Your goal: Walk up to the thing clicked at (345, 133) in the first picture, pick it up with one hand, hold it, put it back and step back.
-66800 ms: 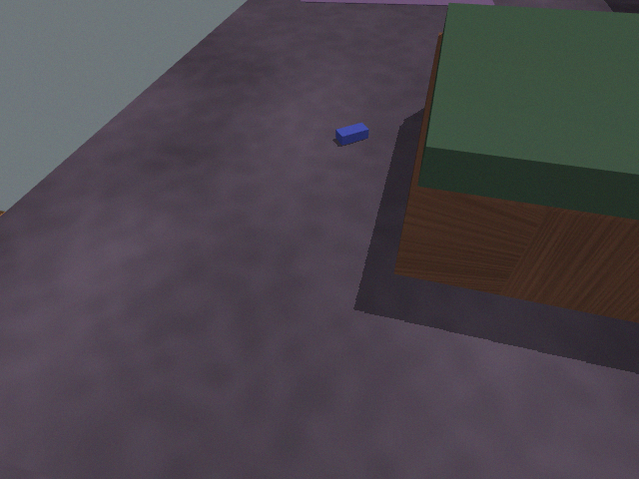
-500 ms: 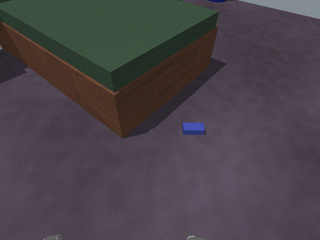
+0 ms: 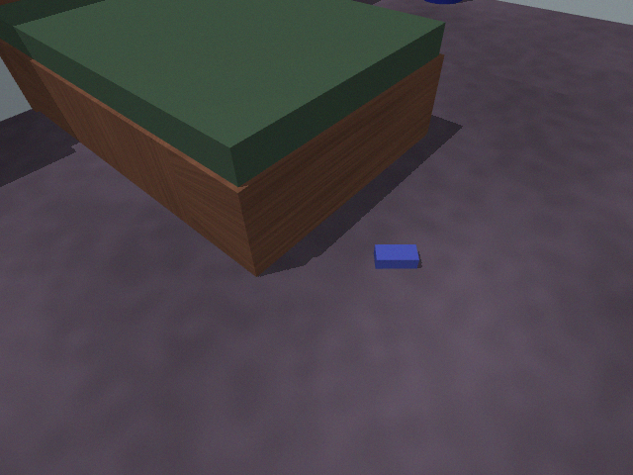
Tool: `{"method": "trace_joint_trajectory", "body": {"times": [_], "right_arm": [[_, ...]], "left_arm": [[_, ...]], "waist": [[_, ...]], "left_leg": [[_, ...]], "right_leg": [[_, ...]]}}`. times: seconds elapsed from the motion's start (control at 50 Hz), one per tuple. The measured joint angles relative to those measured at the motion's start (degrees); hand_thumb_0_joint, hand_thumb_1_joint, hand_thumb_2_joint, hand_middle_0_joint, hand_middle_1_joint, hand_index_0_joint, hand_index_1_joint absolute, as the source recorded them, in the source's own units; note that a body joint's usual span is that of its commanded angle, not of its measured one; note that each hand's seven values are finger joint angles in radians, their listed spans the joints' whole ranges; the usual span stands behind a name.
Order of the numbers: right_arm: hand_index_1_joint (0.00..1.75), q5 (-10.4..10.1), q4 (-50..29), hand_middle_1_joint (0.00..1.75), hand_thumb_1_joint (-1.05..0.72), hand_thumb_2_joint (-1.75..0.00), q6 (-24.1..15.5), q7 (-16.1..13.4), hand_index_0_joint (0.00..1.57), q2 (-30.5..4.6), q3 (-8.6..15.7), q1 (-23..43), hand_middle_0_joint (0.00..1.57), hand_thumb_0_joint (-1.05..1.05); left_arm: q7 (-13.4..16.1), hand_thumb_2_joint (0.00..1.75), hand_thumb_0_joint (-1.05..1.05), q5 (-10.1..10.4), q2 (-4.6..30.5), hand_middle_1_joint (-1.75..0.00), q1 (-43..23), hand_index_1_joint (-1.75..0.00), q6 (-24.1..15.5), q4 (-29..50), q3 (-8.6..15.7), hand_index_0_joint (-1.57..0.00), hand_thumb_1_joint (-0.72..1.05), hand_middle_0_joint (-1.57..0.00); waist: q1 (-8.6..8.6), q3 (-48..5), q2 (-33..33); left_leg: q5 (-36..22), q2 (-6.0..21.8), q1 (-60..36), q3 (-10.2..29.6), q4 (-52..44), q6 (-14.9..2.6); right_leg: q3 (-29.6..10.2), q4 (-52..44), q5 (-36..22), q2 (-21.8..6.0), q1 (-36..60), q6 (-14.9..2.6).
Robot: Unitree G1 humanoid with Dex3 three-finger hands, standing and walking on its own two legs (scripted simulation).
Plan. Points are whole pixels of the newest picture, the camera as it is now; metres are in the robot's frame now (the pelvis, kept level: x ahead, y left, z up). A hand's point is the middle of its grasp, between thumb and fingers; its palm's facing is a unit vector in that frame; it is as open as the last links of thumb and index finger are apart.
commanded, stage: step back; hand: right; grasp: from above
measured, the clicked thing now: (395, 256) +1.06 -0.27 -0.74
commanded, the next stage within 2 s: stand in 0.36 s
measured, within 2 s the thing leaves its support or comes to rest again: neither
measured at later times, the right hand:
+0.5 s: hand out of the picture +0.15 -0.28 -0.15, palm faces +0.04 +0.94 -0.34, open 7.4 cm
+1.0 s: hand out of the picture +0.10 -0.27 -0.14, palm faces +0.01 +0.94 -0.35, open 7.3 cm
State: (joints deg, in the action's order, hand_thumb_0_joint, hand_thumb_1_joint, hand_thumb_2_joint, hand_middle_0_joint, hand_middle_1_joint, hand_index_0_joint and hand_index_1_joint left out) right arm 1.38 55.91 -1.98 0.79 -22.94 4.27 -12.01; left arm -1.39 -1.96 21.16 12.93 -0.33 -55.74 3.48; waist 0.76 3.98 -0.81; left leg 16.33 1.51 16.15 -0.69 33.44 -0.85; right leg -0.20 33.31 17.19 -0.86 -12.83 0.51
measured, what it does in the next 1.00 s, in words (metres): steps on the spot: right foot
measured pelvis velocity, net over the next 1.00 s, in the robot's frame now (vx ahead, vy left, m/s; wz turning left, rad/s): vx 0.03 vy -0.01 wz -0.03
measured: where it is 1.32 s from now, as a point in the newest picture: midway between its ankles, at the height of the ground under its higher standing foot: outside the picture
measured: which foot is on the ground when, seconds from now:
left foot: down 0.00-1.00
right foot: down 0.00-0.02, up 0.04-0.24, down 0.26-1.00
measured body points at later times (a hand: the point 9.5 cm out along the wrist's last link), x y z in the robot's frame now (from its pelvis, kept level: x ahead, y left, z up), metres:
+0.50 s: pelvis +0.05 -0.02 +0.01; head +0.07 -0.04 +0.46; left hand +0.14 +0.27 -0.12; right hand +0.15 -0.33 -0.12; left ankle +0.05 +0.12 -0.73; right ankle +0.03 -0.14 -0.73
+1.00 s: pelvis +0.03 -0.01 +0.02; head +0.03 -0.01 +0.47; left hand +0.13 +0.29 -0.11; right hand +0.09 -0.31 -0.11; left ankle +0.05 +0.12 -0.73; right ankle +0.03 -0.14 -0.73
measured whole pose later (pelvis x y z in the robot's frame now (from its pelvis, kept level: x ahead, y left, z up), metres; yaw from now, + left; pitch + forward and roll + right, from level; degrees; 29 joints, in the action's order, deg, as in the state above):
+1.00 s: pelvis +0.03 -0.01 +0.02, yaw -1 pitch -4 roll +0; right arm 0.8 65.7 -1.1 0.4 -20.2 0.3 -5.7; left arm -0.8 -0.7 19.8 3.9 -0.4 -64.6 0.7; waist -0.6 3.9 0.1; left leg 9.1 2.2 6.4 -1.3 19.1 1.4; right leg -0.9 18.3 10.4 -0.7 -4.5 1.1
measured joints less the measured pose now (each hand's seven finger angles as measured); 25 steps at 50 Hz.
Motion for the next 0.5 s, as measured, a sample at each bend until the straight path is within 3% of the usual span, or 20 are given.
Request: {"method": "trace_joint_trajectory", "body": {"times": [0.04,0.08,0.14,0.22,0.28,0.34,0.4,0.5], "right_arm": [[0.30,0.5,0.5,0.30,-0.91,-0.90,-0.5,-0.6,0.21,1.2,0.0,0.8,0.20,0.01],[0.30,1.0,0.8,0.30,-0.91,-0.90,-0.3,-0.7,0.21,2.2,-0.4,1.3,0.20,0.01],[0.30,1.0,0.9,0.30,-0.90,-0.90,0.1,-0.6,0.21,3.2,-1.0,2.2,0.20,0.01],[0.30,0.9,1.0,0.30,-0.90,-0.90,0.0,-0.4,0.21,3.7,-1.3,3.6,0.21,0.01],[0.30,0.2,1.5,0.30,-0.90,-0.90,0.7,-0.5,0.21,2.9,-1.3,5.2,0.21,0.01],[0.30,-0.9,2.3,0.30,-0.90,-0.90,1.3,-0.8,0.21,2.3,-1.3,5.9,0.21,0.01],[0.30,-1.3,3.6,0.30,-0.90,-0.90,1.1,-0.9,0.21,1.7,-1.6,6.8,0.20,0.01],[0.30,-1.5,5.0,0.30,-0.91,-0.90,1.2,-0.9,0.21,1.7,-2.4,7.9,0.20,0.01]], "left_arm": [[0.6,0.89,0.00,0.6,0.8,-0.30,-0.4,-0.30,1.0,-0.6,-0.1,-0.21,0.90,-0.21],[1.0,0.89,0.00,0.9,0.8,-0.30,-0.4,-0.30,1.6,-1.3,-0.2,-0.21,0.90,-0.20],[0.9,0.89,0.00,1.1,1.0,-0.30,-0.4,-0.30,1.5,-2.0,-0.4,-0.21,0.91,-0.20],[0.7,0.89,0.00,0.8,1.1,-0.30,-0.3,-0.30,1.0,-3.0,-0.6,-0.21,0.91,-0.20],[1.1,0.89,0.00,0.3,0.2,-0.30,-0.6,-0.30,0.0,-4.1,-0.5,-0.21,0.91,-0.20],[1.1,0.89,0.00,0.1,-0.9,-0.30,-1.2,-0.30,-0.2,-4.8,-0.9,-0.21,0.91,-0.20],[1.1,0.89,0.00,0.7,-1.8,-0.30,-2.8,-0.30,-0.3,-5.5,-1.5,-0.21,0.91,-0.20],[1.5,0.89,0.00,1.2,-2.6,-0.30,-5.6,-0.30,-1.4,-5.4,-2.4,-0.21,0.90,-0.21]], "waist": [[-0.03,0.2,2.3],[-0.78,-0.6,2.8],[-1.49,-1.0,2.6],[-1.71,-0.9,2.7],[-1.44,0.2,0.6],[-1.52,0.4,-0.4],[-1.46,0.7,-0.4],[-1.08,1.1,-1.0]], "left_leg": [[-3.0,-1.5,-0.8,-1.4,-0.4,0.39],[-1.6,-1.4,-0.5,-1.6,0.3,0.04],[-0.8,-0.3,-0.6,-1.4,0.2,-0.05],[0.0,0.8,-0.4,-1.9,0.4,1.03],[1.8,2.9,0.0,-1.5,2.9,2.27],[1.6,2.9,-0.7,-0.2,2.1,1.35],[0.5,2.0,-3.1,0.0,-1.7,3.17],[-1.0,1.8,-5.6,0.1,-5.2,3.25]], "right_leg": [[-2.2,4.6,3.5,-1.0,-1.5,-0.07],[-4.0,9.5,9.0,0.7,-3.6,-0.23],[-3.7,12.1,11.1,2.0,-4.8,-0.34],[-2.8,8.2,8.9,1.1,-4.0,-0.18],[-1.3,-0.1,0.0,2.0,-0.7,-0.21],[-0.5,-0.8,0.8,2.3,0.2,-0.88],[-0.4,-1.5,1.4,1.4,1.3,-0.89],[-0.2,-4.8,0.1,1.3,3.8,-0.82]]}}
